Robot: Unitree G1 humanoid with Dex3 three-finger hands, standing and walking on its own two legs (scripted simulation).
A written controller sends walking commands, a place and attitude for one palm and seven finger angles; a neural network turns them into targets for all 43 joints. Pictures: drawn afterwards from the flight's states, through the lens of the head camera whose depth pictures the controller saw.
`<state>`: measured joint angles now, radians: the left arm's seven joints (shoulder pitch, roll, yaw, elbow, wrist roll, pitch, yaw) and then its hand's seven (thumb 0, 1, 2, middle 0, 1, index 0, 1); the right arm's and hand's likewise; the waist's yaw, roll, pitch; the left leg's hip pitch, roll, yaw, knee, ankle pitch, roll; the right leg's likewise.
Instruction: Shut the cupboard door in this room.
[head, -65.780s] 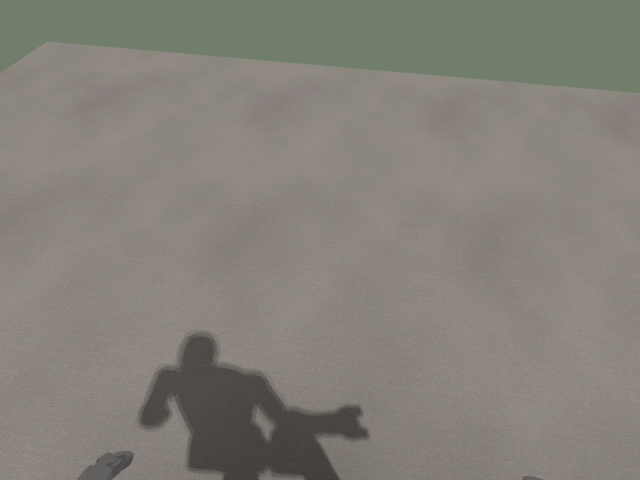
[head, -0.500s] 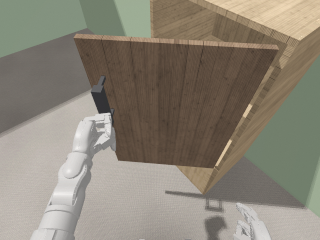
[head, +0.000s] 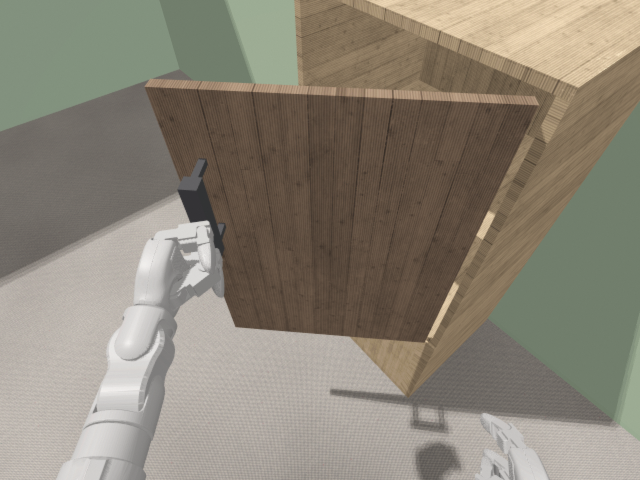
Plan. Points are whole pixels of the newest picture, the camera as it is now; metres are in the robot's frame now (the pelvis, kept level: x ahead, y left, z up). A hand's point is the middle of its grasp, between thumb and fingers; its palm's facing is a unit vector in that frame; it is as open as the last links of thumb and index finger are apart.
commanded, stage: push the door shut along its arc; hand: left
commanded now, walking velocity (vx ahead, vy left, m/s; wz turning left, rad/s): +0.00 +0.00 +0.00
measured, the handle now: (207, 211) +0.45 +0.18 +0.08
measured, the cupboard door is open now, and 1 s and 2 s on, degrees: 45 32 15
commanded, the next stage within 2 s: pull the fist back off the door in 1.86 s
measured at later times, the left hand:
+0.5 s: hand (232, 243) +0.39 +0.14 +0.08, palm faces -0.18 -0.98 +0.00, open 3.1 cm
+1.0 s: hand (266, 202) +0.46 +0.10 +0.08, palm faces -0.30 -0.95 -0.01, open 3.1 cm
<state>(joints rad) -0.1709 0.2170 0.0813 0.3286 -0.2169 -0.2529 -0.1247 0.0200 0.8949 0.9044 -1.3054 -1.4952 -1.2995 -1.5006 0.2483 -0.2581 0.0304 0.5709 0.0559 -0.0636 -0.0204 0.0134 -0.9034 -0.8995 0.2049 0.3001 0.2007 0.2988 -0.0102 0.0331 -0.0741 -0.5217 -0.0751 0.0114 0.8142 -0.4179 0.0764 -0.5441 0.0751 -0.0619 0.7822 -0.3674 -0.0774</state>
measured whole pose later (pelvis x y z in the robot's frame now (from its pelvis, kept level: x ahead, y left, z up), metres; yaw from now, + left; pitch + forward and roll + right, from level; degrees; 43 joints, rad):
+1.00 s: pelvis +0.00 +0.02 -0.01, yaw -1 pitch +15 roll -1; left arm -0.85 0.31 0.16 1.09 -0.16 -0.35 -0.31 0.02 0.90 0.90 -1.30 -1.49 -1.30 -1.50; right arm 0.37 -0.28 0.03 0.63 0.04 -0.02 0.01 0.01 -0.90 -0.90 0.21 0.30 0.20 0.30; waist -0.13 0.03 -0.08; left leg -0.71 -0.08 0.05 0.88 -0.42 0.10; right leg -0.74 0.07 -0.04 0.85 -0.37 -0.05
